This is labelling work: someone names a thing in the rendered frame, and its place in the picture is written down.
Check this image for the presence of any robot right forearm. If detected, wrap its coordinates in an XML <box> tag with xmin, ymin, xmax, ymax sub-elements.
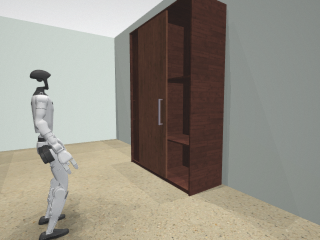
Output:
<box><xmin>37</xmin><ymin>120</ymin><xmax>64</xmax><ymax>154</ymax></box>

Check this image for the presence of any handle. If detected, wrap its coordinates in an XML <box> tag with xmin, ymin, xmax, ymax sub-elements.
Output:
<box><xmin>131</xmin><ymin>99</ymin><xmax>134</xmax><ymax>120</ymax></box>
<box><xmin>158</xmin><ymin>99</ymin><xmax>163</xmax><ymax>125</ymax></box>

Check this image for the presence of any robot left hand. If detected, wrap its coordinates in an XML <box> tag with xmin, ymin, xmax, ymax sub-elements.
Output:
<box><xmin>56</xmin><ymin>138</ymin><xmax>67</xmax><ymax>151</ymax></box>

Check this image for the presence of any left robot shin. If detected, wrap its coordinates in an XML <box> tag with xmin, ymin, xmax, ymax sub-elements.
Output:
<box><xmin>45</xmin><ymin>186</ymin><xmax>54</xmax><ymax>218</ymax></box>

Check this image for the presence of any left robot foot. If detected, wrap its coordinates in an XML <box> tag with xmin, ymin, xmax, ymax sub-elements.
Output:
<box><xmin>38</xmin><ymin>214</ymin><xmax>65</xmax><ymax>225</ymax></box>

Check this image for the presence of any wardrobe door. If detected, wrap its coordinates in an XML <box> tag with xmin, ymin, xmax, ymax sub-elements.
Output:
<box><xmin>132</xmin><ymin>31</ymin><xmax>139</xmax><ymax>162</ymax></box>
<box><xmin>138</xmin><ymin>10</ymin><xmax>168</xmax><ymax>179</ymax></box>

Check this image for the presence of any right robot upper arm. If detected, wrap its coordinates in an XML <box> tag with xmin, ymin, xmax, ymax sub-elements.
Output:
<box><xmin>34</xmin><ymin>95</ymin><xmax>49</xmax><ymax>129</ymax></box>

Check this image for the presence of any robot right hand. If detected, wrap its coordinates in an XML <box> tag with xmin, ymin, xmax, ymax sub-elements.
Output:
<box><xmin>57</xmin><ymin>150</ymin><xmax>79</xmax><ymax>175</ymax></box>

